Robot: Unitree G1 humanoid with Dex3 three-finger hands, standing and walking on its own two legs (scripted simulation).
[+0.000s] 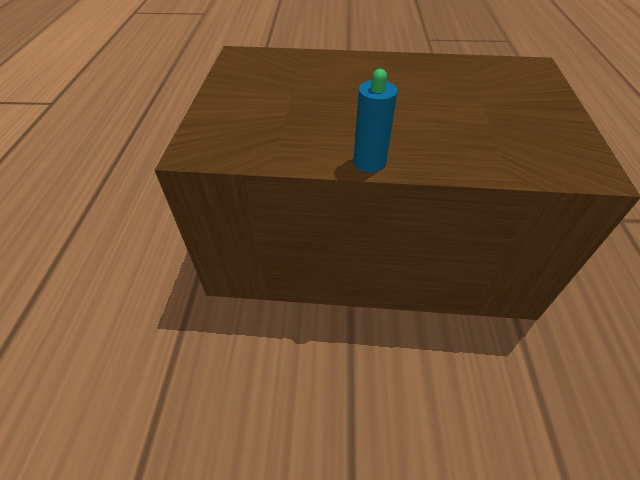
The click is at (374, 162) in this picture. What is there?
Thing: necked bottle
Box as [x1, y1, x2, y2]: [353, 69, 397, 172]
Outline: 383,69 375,70 373,72 372,79 362,83 359,87 353,162 357,168 368,172 378,171 385,165 396,97 396,87 386,80 386,73
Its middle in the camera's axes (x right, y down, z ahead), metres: +0.13 -0.30 +0.95
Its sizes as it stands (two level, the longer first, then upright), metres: 0.087 0.087 0.250
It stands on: a support 0.60 m high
